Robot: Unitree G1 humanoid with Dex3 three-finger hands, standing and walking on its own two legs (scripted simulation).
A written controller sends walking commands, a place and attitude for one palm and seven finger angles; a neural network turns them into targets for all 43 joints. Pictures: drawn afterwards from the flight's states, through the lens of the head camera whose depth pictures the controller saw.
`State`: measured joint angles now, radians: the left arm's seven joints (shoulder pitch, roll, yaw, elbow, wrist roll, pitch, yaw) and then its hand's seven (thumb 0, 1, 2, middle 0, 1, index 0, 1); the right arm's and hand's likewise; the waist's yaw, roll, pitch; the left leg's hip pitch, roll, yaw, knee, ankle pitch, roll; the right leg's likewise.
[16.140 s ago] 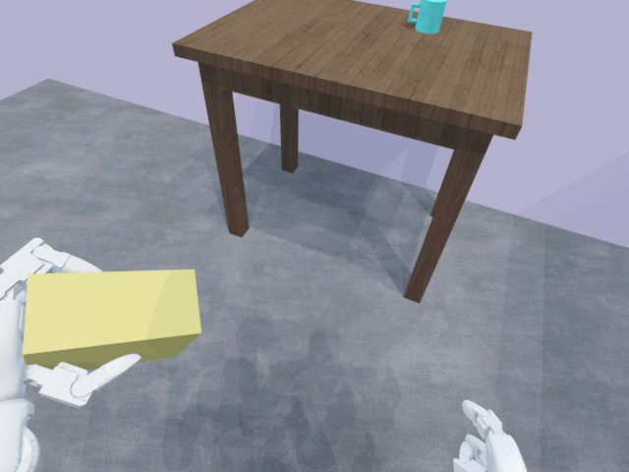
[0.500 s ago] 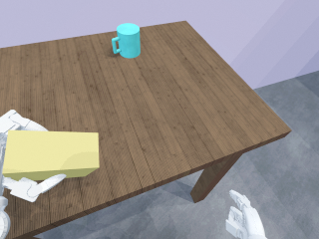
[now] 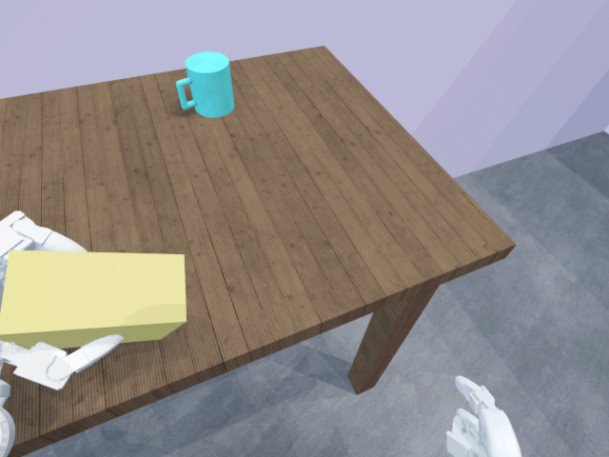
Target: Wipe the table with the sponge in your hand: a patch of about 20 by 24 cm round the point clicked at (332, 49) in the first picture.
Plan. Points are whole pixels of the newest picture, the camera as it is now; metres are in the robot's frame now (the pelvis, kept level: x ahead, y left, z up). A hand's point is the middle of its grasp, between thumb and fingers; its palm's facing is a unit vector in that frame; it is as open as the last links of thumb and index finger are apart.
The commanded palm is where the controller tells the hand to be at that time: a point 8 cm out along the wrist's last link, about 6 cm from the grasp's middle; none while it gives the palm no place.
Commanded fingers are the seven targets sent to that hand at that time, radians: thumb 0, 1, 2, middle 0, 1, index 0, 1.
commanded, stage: shuffle to correct the standing spot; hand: left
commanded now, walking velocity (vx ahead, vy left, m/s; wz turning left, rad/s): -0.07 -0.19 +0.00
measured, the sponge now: (126, 302) +0.24 +0.20 +0.14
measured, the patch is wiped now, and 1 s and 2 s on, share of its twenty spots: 0.00 0.00 0.00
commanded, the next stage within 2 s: none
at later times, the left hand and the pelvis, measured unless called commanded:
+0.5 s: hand (49, 302) +0.22 +0.25 +0.17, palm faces +0.34 -0.85 -0.40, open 10.4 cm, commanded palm +0.15 +0.29 +0.18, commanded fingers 0.00 0.10 1.30 -1.20 -1.60 -1.20 -1.60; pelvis +0.00 +0.01 +0.00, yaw +0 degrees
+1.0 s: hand (46, 306) +0.22 +0.25 +0.16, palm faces +0.33 -0.85 -0.42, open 10.4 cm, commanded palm +0.15 +0.29 +0.18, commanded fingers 0.00 0.10 1.30 -1.20 -1.60 -1.20 -1.60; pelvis +0.00 +0.01 +0.00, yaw +1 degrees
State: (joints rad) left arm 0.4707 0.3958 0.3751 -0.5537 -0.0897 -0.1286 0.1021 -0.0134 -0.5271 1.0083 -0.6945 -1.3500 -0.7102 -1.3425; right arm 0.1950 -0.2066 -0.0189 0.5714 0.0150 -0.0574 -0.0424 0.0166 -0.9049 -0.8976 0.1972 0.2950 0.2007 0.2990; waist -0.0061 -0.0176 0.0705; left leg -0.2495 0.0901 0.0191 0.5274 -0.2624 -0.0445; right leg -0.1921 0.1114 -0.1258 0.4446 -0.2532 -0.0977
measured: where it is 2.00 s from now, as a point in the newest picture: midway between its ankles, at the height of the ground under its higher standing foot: outside the picture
